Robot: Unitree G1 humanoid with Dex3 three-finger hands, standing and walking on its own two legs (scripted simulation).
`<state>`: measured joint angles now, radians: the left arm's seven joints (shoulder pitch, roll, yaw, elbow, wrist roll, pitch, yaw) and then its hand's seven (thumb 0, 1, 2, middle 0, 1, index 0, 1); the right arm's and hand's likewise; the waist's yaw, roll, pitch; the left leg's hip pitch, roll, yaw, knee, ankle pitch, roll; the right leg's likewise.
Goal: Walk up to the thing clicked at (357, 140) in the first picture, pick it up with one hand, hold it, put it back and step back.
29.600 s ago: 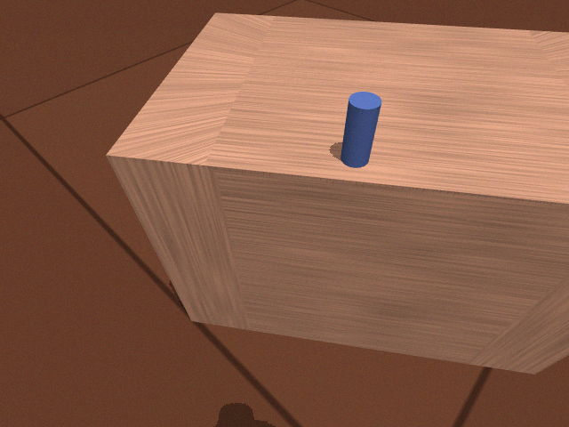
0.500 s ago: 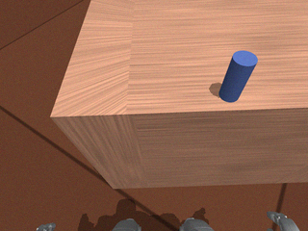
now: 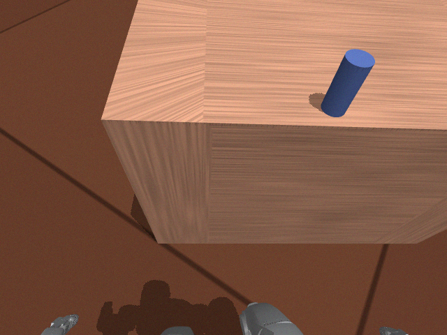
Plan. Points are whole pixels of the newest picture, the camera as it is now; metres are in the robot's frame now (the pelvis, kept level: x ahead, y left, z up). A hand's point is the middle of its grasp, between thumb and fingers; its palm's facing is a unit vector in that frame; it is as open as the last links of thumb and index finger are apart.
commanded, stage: step back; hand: right
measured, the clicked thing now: (345, 85) +0.56 -0.23 +0.10
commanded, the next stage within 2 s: none
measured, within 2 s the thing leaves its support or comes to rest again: neither
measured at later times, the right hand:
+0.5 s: hand out of the picture -0.06 -0.29 -0.17, palm faces -0.05 +0.92 -0.39, open 7.4 cm
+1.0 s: hand out of the picture -0.18 -0.30 -0.15, palm faces +0.02 +0.92 -0.40, open 7.4 cm
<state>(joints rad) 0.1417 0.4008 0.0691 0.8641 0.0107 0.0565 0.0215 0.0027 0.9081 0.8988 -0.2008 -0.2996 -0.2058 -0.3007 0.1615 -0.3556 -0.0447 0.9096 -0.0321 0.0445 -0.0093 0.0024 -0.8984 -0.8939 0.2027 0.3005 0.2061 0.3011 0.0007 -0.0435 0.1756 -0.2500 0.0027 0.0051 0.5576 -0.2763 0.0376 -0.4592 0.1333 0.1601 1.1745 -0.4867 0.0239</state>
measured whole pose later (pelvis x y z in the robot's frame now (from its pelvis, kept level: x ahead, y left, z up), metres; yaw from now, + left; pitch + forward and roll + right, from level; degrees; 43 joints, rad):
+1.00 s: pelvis -0.31 -0.03 -0.01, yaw -4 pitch -2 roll +0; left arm 0.20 0.37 0.06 0.87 0.03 0.04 -0.01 0.00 0.91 0.90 -0.20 -0.30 -0.21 -0.30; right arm 0.09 -0.40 -0.05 0.84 -0.02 0.07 -0.02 0.00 -0.90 -0.89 0.20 0.30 0.20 0.30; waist 0.03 0.03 0.16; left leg -0.49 -0.01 -0.08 0.86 -0.43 0.00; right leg -0.24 0.03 0.04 0.65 -0.38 -0.01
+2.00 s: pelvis -0.50 -0.03 +0.00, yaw +0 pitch -3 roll -1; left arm 0.20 0.39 0.04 1.02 0.03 -0.03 -0.02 0.00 0.91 0.90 -0.20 -0.30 -0.21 -0.30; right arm 0.22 -0.34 -0.04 1.01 -0.03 0.00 0.02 0.00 -0.90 -0.89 0.20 0.30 0.20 0.30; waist 0.01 0.00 0.04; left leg -0.26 0.00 -0.06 0.59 -0.32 0.00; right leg -0.18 0.02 0.00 0.53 -0.30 -0.02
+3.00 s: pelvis -0.46 -0.01 +0.01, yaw +0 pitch -2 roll +0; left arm 0.08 0.35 0.00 1.14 0.01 -0.02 0.00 0.00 0.91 0.90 -0.20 -0.30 -0.21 -0.30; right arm 0.06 -0.33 -0.01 1.13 -0.01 -0.01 0.00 0.00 -0.90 -0.89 0.20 0.30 0.20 0.30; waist 0.00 -0.01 0.06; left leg -0.09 -0.01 0.02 0.30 -0.17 0.01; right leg -0.06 -0.02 0.00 0.29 -0.19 0.02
